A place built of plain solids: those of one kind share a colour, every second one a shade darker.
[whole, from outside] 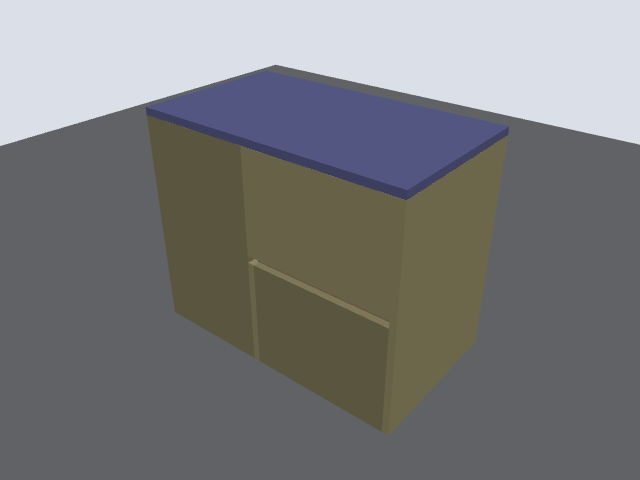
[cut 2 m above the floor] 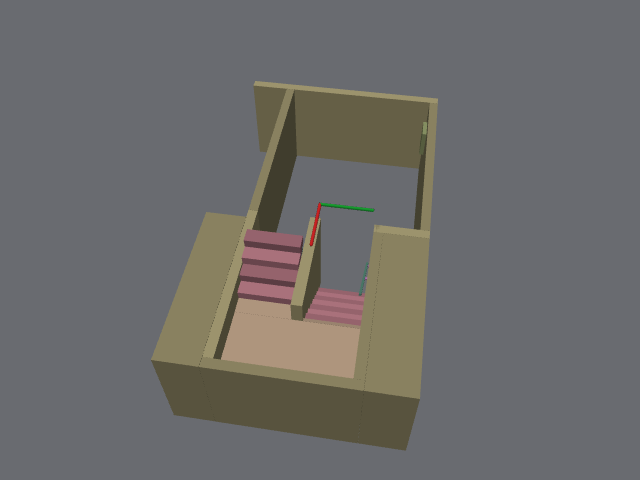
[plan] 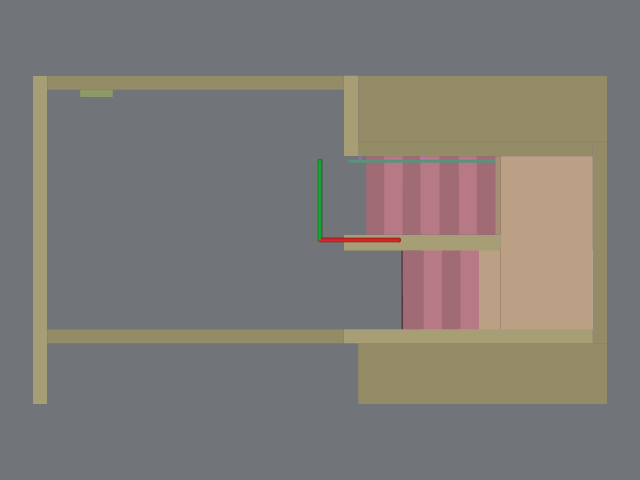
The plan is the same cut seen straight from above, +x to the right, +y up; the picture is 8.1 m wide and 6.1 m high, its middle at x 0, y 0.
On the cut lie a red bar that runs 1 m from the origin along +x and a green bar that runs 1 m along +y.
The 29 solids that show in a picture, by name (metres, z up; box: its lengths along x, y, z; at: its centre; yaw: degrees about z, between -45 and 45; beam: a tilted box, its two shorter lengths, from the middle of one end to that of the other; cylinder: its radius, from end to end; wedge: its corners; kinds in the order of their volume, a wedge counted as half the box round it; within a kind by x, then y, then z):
{
 "wall_1": {"box": [0.18, 4.17, 6.12], "at": [-3.56, 0.0, 2.76]},
 "wall_2": {"box": [3.77, 0.18, 3.2], "at": [-1.58, -1.22, 1.3]},
 "wall_3": {"box": [4.13, 0.84, 2.72], "at": [-1.58, 1.67, 4.46]},
 "wall_4": {"box": [3.77, 0.18, 3.2], "at": [-1.58, 2.0, 1.3]},
 "wall_5": {"box": [0.18, 1.02, 3.2], "at": [0.39, 1.58, 1.3]},
 "wall_6": {"box": [1.99, 0.2, 6.12], "at": [1.3, -0.03, 2.76]},
 "wall_7": {"box": [3.16, 0.18, 6.12], "at": [1.89, -1.22, 2.76]},
 "wall_8": {"box": [3.16, 0.18, 6.12], "at": [1.89, 1.16, 2.76]},
 "wall_9": {"box": [3.16, 0.77, 6.12], "at": [2.07, -1.7, 2.76]},
 "wall_10": {"box": [3.16, 0.84, 6.12], "at": [2.07, 1.67, 2.76]},
 "wall_11": {"box": [0.18, 2.56, 6.12], "at": [3.56, -0.03, 2.76]},
 "roof_1": {"box": [7.3, 4.17, 0.2], "at": [0.0, 0.0, 5.92]},
 "floor_1": {"wedge": [[-3.47, -1.91, 2.87], [-3.47, -1.91, 3.1], [-3.47, 1.91, 2.87], [-3.47, 1.91, 3.1], [0.35, -1.91, 2.87], [0.35, 1.91, 2.87], [0.37, -1.91, 3.1], [0.37, 1.91, 3.1]]},
 "floor_2": {"wedge": [[1.97, -1.13, 1.33], [1.97, -0.13, 1.33], [1.99, -1.13, 1.55], [1.99, -0.13, 1.55], [2.29, -1.13, 1.55], [2.29, -0.13, 1.55], [2.31, -1.13, 1.33], [2.31, -0.13, 1.33]]},
 "floor_3": {"wedge": [[2.23, 0.07, 1.55], [2.23, 1.07, 1.55], [2.26, 0.07, 1.33], [2.26, 1.07, 1.33], [2.29, 0.07, 1.55], [2.29, 1.07, 1.55], [2.31, 0.07, 1.33], [2.31, 1.07, 1.33]]},
 "floor_4": {"box": [1.18, 2.2, 0.23], "at": [2.88, -0.03, 1.44]},
 "tread_1": {"wedge": [[0.59, 0.07, 0.19], [0.59, 1.07, 0.19], [0.61, 0.07, -0.04], [0.61, 1.07, -0.04], [0.84, 0.07, 0.19], [0.84, 1.07, 0.19], [0.86, 0.07, 0.02], [0.86, 1.07, 0.02]]},
 "tread_2": {"wedge": [[0.82, 0.07, 0.38], [0.82, 1.07, 0.38], [0.86, 0.07, 0.04], [0.86, 1.07, 0.04], [1.07, 0.07, 0.38], [1.08, 1.07, 0.38], [1.09, 0.07, 0.23], [1.09, 1.07, 0.24]]},
 "tread_3": {"wedge": [[1.04, -1.13, 2.18], [1.04, -0.13, 2.18], [1.05, -1.13, 2.33], [1.05, -0.13, 2.33], [1.28, -1.13, 1.98], [1.28, -0.13, 1.98], [1.32, -1.13, 2.33], [1.32, -0.13, 2.33]]},
 "tread_4": {"wedge": [[1.05, 0.07, 0.57], [1.05, 1.07, 0.57], [1.09, 0.07, 0.23], [1.09, 1.07, 0.23], [1.3, 0.07, 0.57], [1.3, 1.07, 0.57], [1.32, 0.07, 0.42], [1.32, 1.07, 0.42]]},
 "tread_5": {"wedge": [[1.27, -1.13, 1.98], [1.28, -0.13, 1.98], [1.29, -1.13, 2.14], [1.29, -0.13, 2.13], [1.51, -1.13, 1.79], [1.51, -0.13, 1.79], [1.55, -1.13, 2.14], [1.55, -0.13, 2.13]]},
 "tread_6": {"wedge": [[1.28, 0.07, 0.76], [1.28, 1.07, 0.76], [1.32, 0.07, 0.42], [1.32, 1.07, 0.42], [1.55, 0.07, 0.76], [1.55, 1.07, 0.76], [1.56, 0.07, 0.62], [1.56, 1.07, 0.62]]},
 "tread_7": {"wedge": [[1.51, -1.13, 1.79], [1.51, -0.13, 1.79], [1.52, -1.13, 1.94], [1.52, -0.13, 1.94], [1.74, -1.13, 1.6], [1.74, -0.13, 1.6], [1.78, -0.13, 1.94], [1.79, -1.13, 1.94]]},
 "tread_8": {"wedge": [[1.52, 0.07, 0.96], [1.52, 1.07, 0.96], [1.56, 0.07, 0.62], [1.56, 1.07, 0.62], [1.79, 0.07, 0.96], [1.79, 1.07, 0.96], [1.81, 0.07, 0.83], [1.81, 1.07, 0.83]]},
 "tread_9": {"wedge": [[1.74, -1.13, 1.6], [1.74, -0.13, 1.6], [1.76, -1.13, 1.75], [1.76, -0.13, 1.75], [1.98, -1.13, 1.4], [1.98, -0.13, 1.4], [2.02, -1.13, 1.74], [2.02, -0.13, 1.74]]},
 "tread_10": {"wedge": [[1.76, 1.07, 1.16], [1.77, 0.07, 1.16], [1.8, 1.07, 0.82], [1.81, 0.07, 0.82], [2.02, 0.07, 1.16], [2.02, 1.07, 1.16], [2.04, 0.07, 1.01], [2.04, 1.07, 1.01]]},
 "tread_11": {"wedge": [[1.99, 0.07, 1.35], [1.99, 1.07, 1.35], [2.03, 0.07, 1.01], [2.03, 1.07, 1.01], [2.26, 0.07, 1.35], [2.26, 1.07, 1.35], [2.28, 0.07, 1.21], [2.28, 1.07, 1.21]]},
 "guard_rail_1": {"wedge": [[0.36, 0.98, 0.88], [0.36, 0.98, 0.93], [0.36, 1.02, 0.88], [0.36, 1.02, 0.93], [2.23, 0.98, 2.43], [2.23, 0.98, 2.48], [2.23, 1.02, 2.43], [2.23, 1.02, 2.48]]},
 "cabinet_1": {"box": [0.42, 0.09, 0.59], "at": [-2.84, 1.86, 1.5]}
}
